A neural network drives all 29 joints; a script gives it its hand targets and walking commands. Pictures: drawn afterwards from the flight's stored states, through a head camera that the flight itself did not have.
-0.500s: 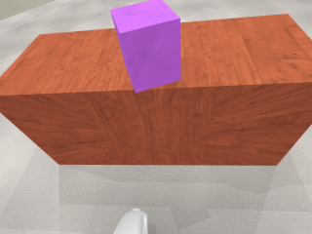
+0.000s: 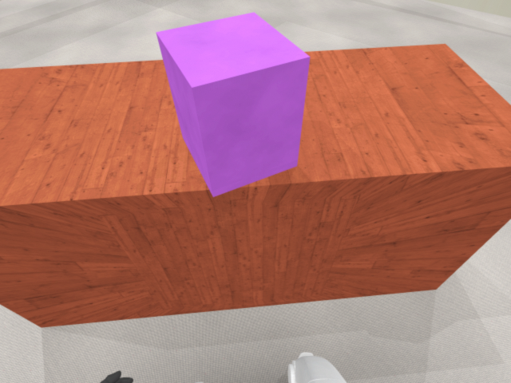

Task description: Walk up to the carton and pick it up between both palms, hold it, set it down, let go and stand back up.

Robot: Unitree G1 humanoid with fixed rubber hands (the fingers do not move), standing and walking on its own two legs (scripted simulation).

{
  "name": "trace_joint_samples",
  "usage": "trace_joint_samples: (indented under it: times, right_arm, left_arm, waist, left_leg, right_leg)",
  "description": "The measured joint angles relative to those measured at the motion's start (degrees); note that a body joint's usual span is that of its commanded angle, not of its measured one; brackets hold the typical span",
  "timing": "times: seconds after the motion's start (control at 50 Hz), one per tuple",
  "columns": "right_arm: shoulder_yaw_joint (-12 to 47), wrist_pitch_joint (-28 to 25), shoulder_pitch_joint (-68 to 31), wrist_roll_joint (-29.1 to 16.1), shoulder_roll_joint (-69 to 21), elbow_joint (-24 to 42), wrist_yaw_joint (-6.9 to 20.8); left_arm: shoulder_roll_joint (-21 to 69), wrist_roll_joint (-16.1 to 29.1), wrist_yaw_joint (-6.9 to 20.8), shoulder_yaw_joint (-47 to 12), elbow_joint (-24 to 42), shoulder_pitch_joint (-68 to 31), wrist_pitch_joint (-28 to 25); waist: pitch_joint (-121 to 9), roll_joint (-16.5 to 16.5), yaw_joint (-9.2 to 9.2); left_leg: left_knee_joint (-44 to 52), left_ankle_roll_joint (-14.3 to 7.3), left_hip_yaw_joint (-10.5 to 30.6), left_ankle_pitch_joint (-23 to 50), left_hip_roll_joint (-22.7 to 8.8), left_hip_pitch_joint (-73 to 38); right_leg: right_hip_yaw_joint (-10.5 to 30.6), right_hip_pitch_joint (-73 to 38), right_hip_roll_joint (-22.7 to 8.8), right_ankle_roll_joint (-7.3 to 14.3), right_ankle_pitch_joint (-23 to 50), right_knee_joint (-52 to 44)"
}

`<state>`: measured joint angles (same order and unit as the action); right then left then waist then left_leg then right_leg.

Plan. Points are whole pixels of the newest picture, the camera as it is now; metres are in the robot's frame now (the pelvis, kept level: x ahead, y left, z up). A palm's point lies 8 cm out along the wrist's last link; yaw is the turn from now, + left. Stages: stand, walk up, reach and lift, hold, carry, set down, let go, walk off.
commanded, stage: walk up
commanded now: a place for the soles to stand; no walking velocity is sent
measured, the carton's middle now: (233, 105) +0.61 +0.03 +0.10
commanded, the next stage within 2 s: none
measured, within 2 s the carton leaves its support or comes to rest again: neither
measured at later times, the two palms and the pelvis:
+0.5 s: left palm out of the picture +0.16 +0.32 -0.09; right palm (357, 321) +0.24 -0.17 -0.09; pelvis +0.10 +0.06 +0.01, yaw +2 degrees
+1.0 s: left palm (72, 341) +0.22 +0.30 -0.06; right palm (375, 328) +0.22 -0.19 -0.07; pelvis +0.11 +0.05 +0.03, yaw +2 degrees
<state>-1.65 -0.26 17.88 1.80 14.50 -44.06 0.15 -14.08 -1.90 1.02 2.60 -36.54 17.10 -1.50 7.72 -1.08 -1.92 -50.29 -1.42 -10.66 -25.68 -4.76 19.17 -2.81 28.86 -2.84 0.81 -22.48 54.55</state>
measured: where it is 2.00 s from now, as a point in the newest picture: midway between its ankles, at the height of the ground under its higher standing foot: (252, 381)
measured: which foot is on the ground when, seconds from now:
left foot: down 0.00-0.04, up 0.06-0.36, down 0.38-1.00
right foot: up 0.00-0.00, down 0.02-1.00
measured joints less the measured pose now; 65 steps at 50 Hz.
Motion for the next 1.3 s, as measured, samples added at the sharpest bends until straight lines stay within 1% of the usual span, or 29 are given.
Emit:
trace_joint_samples:
  times: [0.02, 0.04, 0.06, 0.08, 0.1, 0.14, 0.2, 0.26, 0.34, 0.36, 0.38, 0.4, 0.42, 0.46, 0.5, 0.54, 0.56, 0.58, 0.6, 0.64, 0.72, 0.84, 0.96, 1.1, 1.12, 1.18, 1.22, 1.26, 1.3]
  right_arm:
    - [0.1, 0.4, 0.7, -0.1, 0.5, -0.3, 0.1]
    - [0.2, 0.9, 1.1, -0.1, 1.1, -0.5, 0.2]
    - [0.2, 1.6, 1.6, -0.1, 1.6, -0.7, 0.4]
    - [0.2, 2.3, 1.9, 0.0, 1.8, -0.8, 0.6]
    - [0.1, 3.1, 2.1, 0.1, 2.2, -0.8, 0.7]
    - [-0.1, 4.2, 1.7, 0.3, 2.9, -0.4, 0.8]
    - [-0.9, 4.2, 0.7, 0.7, 3.4, 0.3, 0.8]
    - [-1.2, 3.8, -0.9, 0.4, 3.3, 1.1, 0.8]
    - [-0.8, 2.7, -3.8, -0.4, 1.9, 2.3, 0.5]
    - [-0.6, 2.2, -4.5, -0.5, 1.5, 2.6, 0.4]
    - [-0.4, 1.6, -5.0, -0.6, 1.3, 3.1, 0.4]
    - [-0.3, 0.9, -5.7, -0.7, 0.6, 3.3, 0.4]
    - [-0.1, 0.4, -6.2, -0.6, -0.1, 3.5, 0.3]
    - [0.6, -0.1, -7.0, -0.9, -1.3, 4.2, 0.0]
    - [1.3, 0.1, -7.7, -0.8, -2.3, 5.2, -0.2]
    - [1.6, 0.3, -8.5, -0.8, -2.9, 6.1, -0.4]
    - [1.6, 0.4, -9.0, -0.8, -3.0, 6.4, -0.4]
    - [1.5, 0.7, -9.5, -1.1, -2.8, 6.4, -0.4]
    - [1.3, 1.0, -9.9, -1.6, -2.5, 6.2, -0.2]
    - [1.1, 1.5, -10.3, -2.2, -2.4, 5.6, 0.1]
    - [1.0, 1.4, -9.5, -2.1, -1.4, 5.2, 0.6]
    - [0.9, 0.8, -7.3, -1.9, -0.2, 5.0, 0.4]
    - [1.1, 0.8, -5.0, -1.8, 0.4, 3.8, 0.4]
    - [1.2, 0.8, -2.6, -1.6, -0.1, 3.0, 0.8]
    - [1.1, 0.7, -2.0, -1.0, -0.3, 3.2, 0.9]
    - [0.8, 0.0, 0.9, -0.1, -0.7, 4.2, 0.9]
    - [0.6, -0.4, 2.7, 0.4, -0.9, 4.9, 0.6]
    - [0.3, -0.7, 3.7, 0.7, -1.2, 4.8, 0.2]
    - [-0.1, -0.4, 4.2, 0.8, -1.3, 4.3, -0.2]
  left_arm:
    - [0.3, 0.0, 0.0, -0.1, 0.4, 0.2, -0.4]
    - [0.9, -0.1, -0.1, -0.2, 0.6, 0.2, -0.8]
    - [1.4, -0.1, -0.3, -0.4, 1.0, 0.4, -1.1]
    - [1.7, 0.1, -0.8, -0.7, 1.3, 0.8, -1.3]
    - [2.1, 0.3, -1.3, -1.1, 1.3, 1.1, -1.3]
    - [2.9, 0.3, -2.4, -1.4, 1.1, 1.6, -1.2]
    - [3.7, -0.2, -3.1, -1.5, -0.1, 2.2, -0.8]
    - [3.9, -0.8, -3.1, -1.5, -1.0, 2.9, -0.9]
    - [2.9, -0.6, -2.5, -1.4, -1.0, 3.2, -0.3]
    - [2.5, -0.2, -2.1, -1.4, -0.9, 3.2, 0.1]
    - [2.1, 0.3, -1.8, -1.4, -0.8, 3.2, 0.5]
    - [1.4, 0.8, -1.5, -1.4, -1.2, 2.7, 0.9]
    - [0.8, 1.1, -1.3, -1.2, -1.7, 1.8, 1.6]
    - [-0.3, 1.5, -1.5, -1.0, -2.3, 0.2, 3.1]
    - [-1.2, 1.6, -1.9, -0.5, -2.7, -1.1, 3.8]
    - [-1.6, 1.6, -2.1, -0.3, -2.7, -2.0, 3.7]
    - [-1.6, 1.5, -2.0, -0.2, -2.7, -2.4, 3.3]
    - [-1.2, 1.3, -1.8, -0.3, -2.8, -2.9, 2.8]
    - [-0.7, 1.1, -1.6, -0.7, -3.0, -3.4, 2.4]
    - [0.0, 1.2, -1.0, -1.3, -3.0, -3.7, 1.9]
    - [1.4, 1.7, -0.4, -2.5, -2.4, -3.6, 1.6]
    - [1.7, 1.8, -0.2, -2.9, -2.0, -3.9, 1.6]
    - [1.0, 1.9, 0.0, -2.5, -2.3, -4.3, 1.9]
    - [0.3, 1.5, 0.3, -2.1, -3.2, -3.9, 2.1]
    - [0.2, 1.0, 0.5, -1.8, -3.1, -3.3, 2.0]
    - [-0.4, -0.1, 1.1, -0.8, -3.1, -0.5, 1.7]
    - [-0.9, -0.5, 1.2, -0.2, -3.2, 1.3, 1.6]
    - [-1.6, -0.8, 1.3, 0.4, -3.3, 2.6, 1.6]
    - [-2.2, -0.6, 1.6, 0.9, -3.5, 3.4, 1.5]
  waist:
    - [-0.1, 0.7, -0.09]
    - [0.2, 2.1, -0.2]
    - [0.2, 3.2, -0.24]
    - [0.0, 3.6, 0.04]
    - [0.1, 4.1, 0.26]
    - [0.9, 5.2, 0.65]
    - [1.6, 6.7, 1.13]
    - [2.0, 7.1, 1.97]
    - [2.2, 6.0, 2.79]
    - [2.1, 5.4, 2.93]
    - [1.8, 5.1, 3.02]
    - [1.8, 3.9, 3.08]
    - [1.8, 2.6, 3.36]
    - [1.5, 1.4, 3.4]
    - [1.3, 0.2, 3.28]
    - [1.0, -0.6, 2.99]
    - [1.0, -0.7, 2.89]
    - [1.4, 0.1, 2.58]
    - [1.6, 1.0, 2.33]
    - [1.3, 1.3, 2.17]
    - [-0.4, 1.7, 1.95]
    - [-1.8, 2.0, 1.62]
    - [-2.9, 2.4, 1.19]
    - [-3.3, 2.4, 1.33]
    - [-3.6, 2.2, 1.48]
    - [-5.5, 1.4, 1.83]
    - [-6.2, 1.3, 1.79]
    - [-5.7, 1.0, 1.4]
    - [-4.7, 0.4, 1.01]
  left_leg:
    - [-0.8, 0.5, 0.0, -1.1, -0.5, -0.4]
    - [-2.0, 0.8, 0.7, -2.4, -1.4, -0.6]
    - [-3.7, 0.8, 2.3, -4.6, -1.2, -0.2]
    - [-6.5, 0.9, 4.1, -7.1, 0.1, 0.8]
    - [-10.4, 1.1, 5.9, -8.0, 1.4, 2.0]
    - [-17.4, 1.7, 8.0, -6.8, 3.0, 4.7]
    - [-21.3, 2.9, 9.8, -3.3, 3.5, 7.6]
    - [-17.4, 3.9, 11.4, -1.4, 2.9, 8.5]
    - [-1.2, 3.3, 11.6, 1.6, 1.7, 5.6]
    - [4.3, 2.9, 11.2, 4.8, 1.7, 4.0]
    - [9.9, 2.3, 10.8, 9.9, 1.6, 2.2]
    - [10.8, 2.3, 10.3, 11.8, 2.2, 1.8]
    - [9.5, 2.7, 9.8, 10.9, 2.7, 2.1]
    - [6.9, 3.0, 9.9, 8.0, 2.9, 3.0]
    - [5.8, 3.1, 9.8, 6.6, 2.8, 3.2]
    - [5.3, 3.2, 9.7, 6.2, 2.8, 3.6]
    - [4.9, 3.3, 9.7, 6.0, 2.6, 3.8]
    - [4.3, 3.5, 10.4, 5.7, 2.1, 3.8]
    - [4.3, 3.8, 11.1, 5.6, 1.6, 3.6]
    - [6.0, 4.3, 11.3, 6.3, 1.6, 2.5]
    - [10.2, 4.0, 11.1, 8.2, 1.9, 0.7]
    - [13.5, 4.0, 10.9, 9.7, 1.7, -1.1]
    - [14.1, 3.9, 11.0, 10.0, 1.4, -1.6]
    - [14.3, 3.6, 10.9, 10.0, 1.4, -1.6]
    - [13.6, 2.9, 10.7, 8.5, 1.5, -1.3]
    - [10.8, 1.1, 10.0, 2.5, 1.7, -0.3]
    - [9.7, 0.4, 10.0, 3.2, 1.1, 0.5]
    - [8.9, 0.2, 9.8, 5.4, 0.3, 0.8]
    - [7.6, 0.9, 9.3, 4.3, -0.3, 0.5]
  right_leg:
    - [-0.4, -1.8, 0.5, 0.9, 3.3, -3.7]
    - [-1.0, -2.6, 1.4, 1.8, 4.3, -4.1]
    - [-1.5, -2.9, 1.9, 2.2, 3.4, -3.6]
    - [-1.4, -3.0, 1.9, 2.3, 2.1, -3.1]
    - [-1.4, -3.5, 1.8, 2.3, 1.2, -3.1]
    - [-1.3, -5.3, 1.4, 2.0, 0.5, -4.5]
    - [-1.4, -8.2, 0.6, 1.1, 1.2, -8.1]
    - [-1.1, -10.4, -0.3, 0.2, 2.0, -11.6]
    - [-0.7, -11.6, -1.9, -1.5, 1.7, -13.0]
    - [-0.5, -11.4, -2.4, -2.1, 1.0, -12.2]
    - [-0.4, -11.0, -2.7, -2.6, 0.1, -10.9]
    - [0.1, -10.4, -3.5, -2.9, -1.1, -9.2]
    - [1.1, -9.9, -3.9, -2.7, -2.9, -7.4]
    - [3.2, -8.9, -2.3, -2.5, -9.6, -3.3]
    - [4.2, -8.0, -1.0, -2.3, -12.4, -0.3]
    - [3.5, -8.5, -0.6, -2.2, -9.9, -2.9]
    - [3.1, -9.3, -0.4, -1.9, -5.8, -5.9]
    - [2.4, -10.1, 0.3, -1.7, -1.4, -7.4]
    - [1.8, -10.8, 0.8, -1.6, -0.8, -8.1]
    - [1.4, -11.7, 0.8, -1.6, -1.7, -9.3]
    - [1.4, -13.4, 0.6, -1.6, -0.9, -12.9]
    - [1.4, -15.2, 0.8, -1.6, 0.9, -16.5]
    - [1.3, -15.9, 1.1, -1.7, 1.6, -17.8]
    - [1.4, -16.1, 1.2, -1.7, 2.1, -18.5]
    - [1.6, -15.7, 1.1, -1.4, 1.4, -17.8]
    - [2.3, -14.1, 1.1, 0.1, -4.5, -14.3]
    - [2.9, -12.1, 2.3, 0.7, -6.8, -11.0]
    - [2.8, -9.4, 3.1, 0.5, -8.3, -7.1]
    - [2.4, -8.3, 2.8, 0.2, -7.2, -7.6]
